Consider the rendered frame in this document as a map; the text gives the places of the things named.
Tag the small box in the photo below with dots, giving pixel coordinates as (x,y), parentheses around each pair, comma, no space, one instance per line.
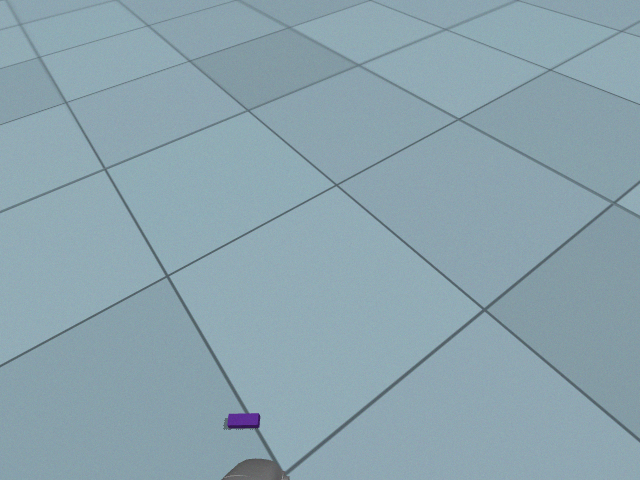
(246,420)

